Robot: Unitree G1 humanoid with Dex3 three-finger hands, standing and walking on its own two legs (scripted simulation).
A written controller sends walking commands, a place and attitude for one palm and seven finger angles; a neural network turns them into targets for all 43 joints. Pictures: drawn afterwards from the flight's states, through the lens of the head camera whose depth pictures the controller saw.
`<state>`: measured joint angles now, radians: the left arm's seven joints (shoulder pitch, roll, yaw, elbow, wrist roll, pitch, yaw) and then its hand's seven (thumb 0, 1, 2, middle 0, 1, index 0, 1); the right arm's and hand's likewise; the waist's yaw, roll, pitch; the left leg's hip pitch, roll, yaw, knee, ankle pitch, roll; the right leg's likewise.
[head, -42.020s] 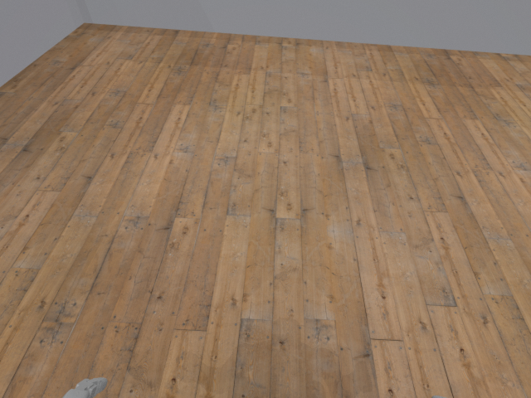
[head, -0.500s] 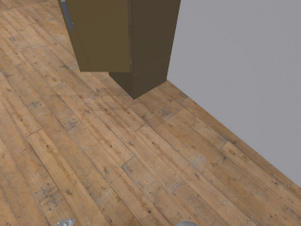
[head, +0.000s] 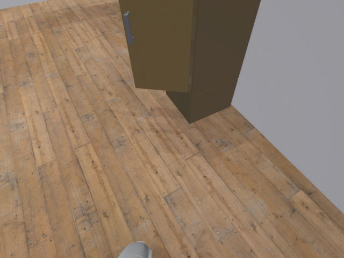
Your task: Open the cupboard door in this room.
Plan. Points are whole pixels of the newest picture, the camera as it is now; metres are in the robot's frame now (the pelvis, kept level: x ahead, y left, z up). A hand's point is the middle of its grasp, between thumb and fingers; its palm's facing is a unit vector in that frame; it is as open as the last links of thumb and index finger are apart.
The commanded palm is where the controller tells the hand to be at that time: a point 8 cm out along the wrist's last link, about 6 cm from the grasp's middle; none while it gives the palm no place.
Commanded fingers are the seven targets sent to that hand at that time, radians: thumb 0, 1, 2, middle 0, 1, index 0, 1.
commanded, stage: take the last steps up to it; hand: left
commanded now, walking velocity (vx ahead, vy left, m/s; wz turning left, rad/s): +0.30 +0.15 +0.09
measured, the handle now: (129, 28) +1.13 +0.32 -0.03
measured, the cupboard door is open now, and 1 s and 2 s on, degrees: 53 53 53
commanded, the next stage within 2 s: come to a stop and stand still in 1.32 s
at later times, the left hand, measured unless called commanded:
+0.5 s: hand (83, 219) +0.23 +0.29 -0.17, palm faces +0.03 -0.98 -0.18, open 7.4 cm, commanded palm none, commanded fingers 0.00 0.90 0.90 -0.20 -0.30 -0.20 -0.30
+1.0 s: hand (101, 182) +0.35 +0.27 -0.18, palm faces +0.04 -0.98 -0.21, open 7.2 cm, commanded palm none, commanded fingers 0.00 0.90 0.90 -0.20 -0.30 -0.20 -0.30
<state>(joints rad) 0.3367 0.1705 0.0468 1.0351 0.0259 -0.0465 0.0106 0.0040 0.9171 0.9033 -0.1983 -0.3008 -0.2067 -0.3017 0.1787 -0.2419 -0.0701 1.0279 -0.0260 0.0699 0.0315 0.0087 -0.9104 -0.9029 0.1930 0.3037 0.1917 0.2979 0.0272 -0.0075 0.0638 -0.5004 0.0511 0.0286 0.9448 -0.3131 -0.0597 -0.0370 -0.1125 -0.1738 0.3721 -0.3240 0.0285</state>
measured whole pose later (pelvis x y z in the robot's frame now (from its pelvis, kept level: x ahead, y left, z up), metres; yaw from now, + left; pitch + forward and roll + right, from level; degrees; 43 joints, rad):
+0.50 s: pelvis +0.14 +0.10 +0.00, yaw +0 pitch +0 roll +2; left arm 0.16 0.19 0.06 0.99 0.03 0.00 -0.02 0.01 0.91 0.90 -0.19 -0.30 -0.20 -0.30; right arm 0.33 -0.19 -0.03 1.05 -0.03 -0.05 -0.02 -0.01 -0.94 -0.90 0.20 0.30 0.20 0.30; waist 0.01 -0.04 0.04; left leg -0.06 -0.07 0.15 0.29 -0.24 0.07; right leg -0.58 -0.12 -0.06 0.96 -0.19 0.02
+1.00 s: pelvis +0.34 +0.08 +0.00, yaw -1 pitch +0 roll +0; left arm 0.28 0.18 0.06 1.08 0.02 -0.06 0.01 -0.01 0.94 0.90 -0.20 -0.30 -0.21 -0.30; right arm 0.20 -0.18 -0.05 1.05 -0.02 -0.01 0.01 0.01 -0.94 -0.90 0.19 0.30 0.19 0.30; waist 0.01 0.00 0.07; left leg -0.49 0.09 0.06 0.75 -0.25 -0.04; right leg -0.09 -0.03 -0.14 0.38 -0.30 -0.01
